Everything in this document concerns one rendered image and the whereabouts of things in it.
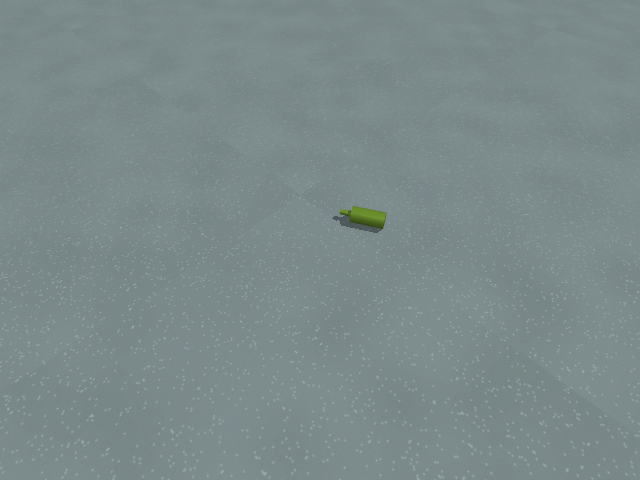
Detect bottle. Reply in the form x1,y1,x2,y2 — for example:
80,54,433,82
340,206,387,229

